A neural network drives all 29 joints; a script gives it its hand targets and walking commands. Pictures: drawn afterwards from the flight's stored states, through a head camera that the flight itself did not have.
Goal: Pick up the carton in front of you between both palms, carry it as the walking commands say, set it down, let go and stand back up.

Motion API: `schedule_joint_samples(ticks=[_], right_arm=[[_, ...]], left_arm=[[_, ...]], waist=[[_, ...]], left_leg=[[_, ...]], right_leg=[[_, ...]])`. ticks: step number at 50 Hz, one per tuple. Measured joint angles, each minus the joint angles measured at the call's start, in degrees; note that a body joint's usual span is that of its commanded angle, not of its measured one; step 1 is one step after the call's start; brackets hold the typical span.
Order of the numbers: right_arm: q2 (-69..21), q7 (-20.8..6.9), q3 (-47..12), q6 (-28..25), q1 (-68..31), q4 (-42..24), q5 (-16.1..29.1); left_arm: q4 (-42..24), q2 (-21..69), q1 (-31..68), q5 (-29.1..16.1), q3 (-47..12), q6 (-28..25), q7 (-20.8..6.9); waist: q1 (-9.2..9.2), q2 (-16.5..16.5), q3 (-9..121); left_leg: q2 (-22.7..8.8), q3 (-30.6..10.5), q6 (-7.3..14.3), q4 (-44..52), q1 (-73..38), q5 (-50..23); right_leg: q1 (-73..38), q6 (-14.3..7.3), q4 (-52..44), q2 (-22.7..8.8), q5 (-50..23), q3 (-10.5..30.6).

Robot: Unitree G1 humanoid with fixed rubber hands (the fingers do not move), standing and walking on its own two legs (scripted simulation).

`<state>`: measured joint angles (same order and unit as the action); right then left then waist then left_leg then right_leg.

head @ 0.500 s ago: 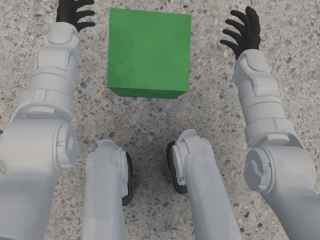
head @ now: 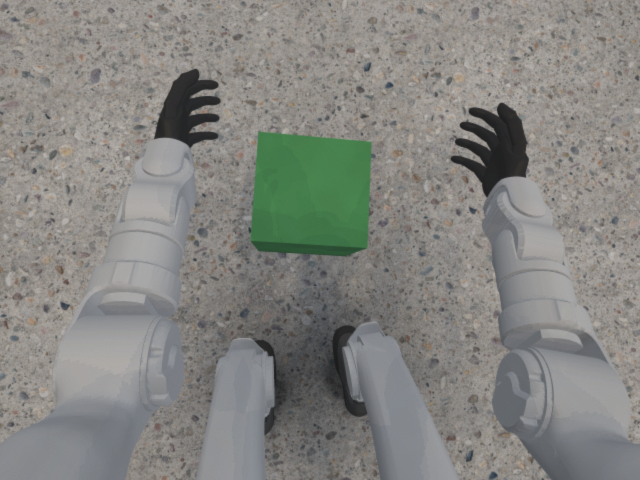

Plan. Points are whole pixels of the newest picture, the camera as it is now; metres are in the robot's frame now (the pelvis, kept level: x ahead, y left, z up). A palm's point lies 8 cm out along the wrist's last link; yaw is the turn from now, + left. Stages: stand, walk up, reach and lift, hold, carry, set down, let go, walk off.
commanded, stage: set down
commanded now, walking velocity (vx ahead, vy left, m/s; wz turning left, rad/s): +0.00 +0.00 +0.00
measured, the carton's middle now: (308, 203) +0.49 -0.04 -0.47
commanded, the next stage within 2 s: let go in 0.02 s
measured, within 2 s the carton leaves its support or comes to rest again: neither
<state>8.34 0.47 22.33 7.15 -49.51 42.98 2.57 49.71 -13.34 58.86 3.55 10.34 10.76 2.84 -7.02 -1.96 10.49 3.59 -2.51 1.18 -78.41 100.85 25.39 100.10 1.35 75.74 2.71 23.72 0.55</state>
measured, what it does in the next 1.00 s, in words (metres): rises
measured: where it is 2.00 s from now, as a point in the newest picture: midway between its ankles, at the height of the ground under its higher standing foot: (308, 394)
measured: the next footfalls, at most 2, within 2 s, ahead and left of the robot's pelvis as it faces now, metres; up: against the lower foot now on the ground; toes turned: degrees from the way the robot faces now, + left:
none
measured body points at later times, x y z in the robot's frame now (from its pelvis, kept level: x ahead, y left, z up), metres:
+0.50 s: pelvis +0.04 -0.03 +0.13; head +0.25 -0.02 +0.53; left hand +0.38 +0.18 +0.01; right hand +0.36 -0.25 +0.02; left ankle +0.06 +0.10 -0.56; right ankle +0.07 -0.12 -0.56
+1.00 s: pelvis +0.11 +0.00 +0.18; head +0.15 +0.01 +0.62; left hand +0.28 +0.24 +0.09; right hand +0.28 -0.23 +0.10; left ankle +0.06 +0.10 -0.56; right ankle +0.07 -0.12 -0.56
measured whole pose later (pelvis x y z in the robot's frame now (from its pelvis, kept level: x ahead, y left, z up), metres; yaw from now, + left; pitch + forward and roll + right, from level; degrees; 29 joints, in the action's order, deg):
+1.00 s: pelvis +0.11 +0.00 +0.18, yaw +1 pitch +4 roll -1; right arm 13.2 -3.6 0.6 2.0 15.0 24.4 3.2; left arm 27.4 -12.5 -13.0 0.1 2.3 1.9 -1.8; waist -0.7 -0.2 -0.1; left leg 2.2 -2.0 1.8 -25.8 12.5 17.4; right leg 13.0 0.0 24.5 1.9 15.7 3.5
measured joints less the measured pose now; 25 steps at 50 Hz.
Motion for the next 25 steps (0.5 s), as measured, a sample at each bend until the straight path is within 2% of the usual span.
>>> schedule_joint_samples(ticks=[4, 10, 17, 21, 25], right_arm=[[0.81, -0.09, 0.71, 0.55, -0.01, -2.14, 0.44], [1.06, -0.68, -1.57, 1.28, 2.69, -1.89, -3.39], [0.29, -4.09, -6.95, -0.97, 19.64, -7.09, -6.15], [1.43, -5.48, -10.41, -2.89, 25.76, -7.40, -6.58], [2.58, -5.54, -13.67, -4.42, 32.63, -10.59, -4.60]], left_arm=[[-2.02, -0.44, -0.16, 0.49, -0.08, -0.14, -0.41], [-0.41, -2.56, -2.00, 1.37, 1.00, -0.10, -1.99], [-7.75, 3.07, -20.23, 2.41, 1.84, -2.63, 0.22], [-12.20, 4.24, -30.12, 0.69, -0.08, -4.51, 0.82], [-13.77, 4.24, -37.41, 0.20, -0.87, -6.71, -0.23]], waist=[[0.57, 0.25, -2.13], [1.62, 0.45, -4.81], [3.97, 0.62, -4.07], [3.42, 0.95, -6.79], [3.18, 2.22, -8.77]], left_leg=[[-0.23, 0.08, -0.26, 5.45, -5.05, -2.54], [-0.14, 0.19, -0.71, 13.55, -13.96, -5.56], [0.08, -0.34, -1.30, 23.61, -26.61, -7.50], [0.14, -0.87, -1.58, 29.04, -36.02, -8.38], [-0.76, -0.76, -1.87, 33.22, -44.71, -8.27]], right_leg=[[-4.78, -0.20, -5.21, 0.09, -2.61, 0.44], [-13.12, -0.69, -12.19, -0.33, -5.24, 0.94], [-25.13, -1.75, -20.72, -0.94, -6.31, 0.89], [-34.28, -2.30, -25.26, -1.24, -6.57, 0.59], [-42.71, -2.79, -29.38, -0.57, -6.71, 0.80]])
